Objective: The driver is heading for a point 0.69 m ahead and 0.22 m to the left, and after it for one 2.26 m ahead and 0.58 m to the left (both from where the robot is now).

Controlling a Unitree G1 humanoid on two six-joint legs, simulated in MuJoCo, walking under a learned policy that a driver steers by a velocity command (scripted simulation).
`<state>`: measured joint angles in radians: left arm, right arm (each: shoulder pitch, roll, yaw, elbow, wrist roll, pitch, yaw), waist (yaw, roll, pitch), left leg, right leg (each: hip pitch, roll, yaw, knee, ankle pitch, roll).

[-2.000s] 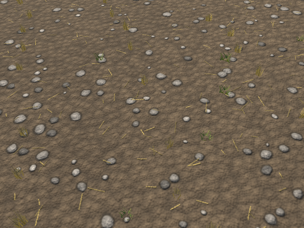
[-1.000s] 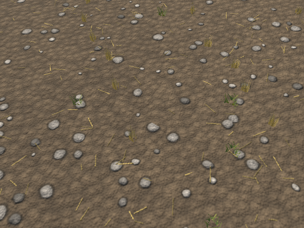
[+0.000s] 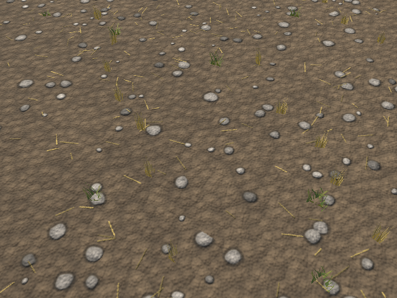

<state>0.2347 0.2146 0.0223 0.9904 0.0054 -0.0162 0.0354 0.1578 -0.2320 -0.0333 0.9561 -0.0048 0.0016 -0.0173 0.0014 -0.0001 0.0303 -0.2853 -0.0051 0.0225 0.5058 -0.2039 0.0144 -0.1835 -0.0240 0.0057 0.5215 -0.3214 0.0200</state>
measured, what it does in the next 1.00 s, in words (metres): walks ahead: right foot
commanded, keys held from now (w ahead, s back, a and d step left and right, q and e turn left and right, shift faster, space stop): no key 0.06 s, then w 0.60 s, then w+q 0.34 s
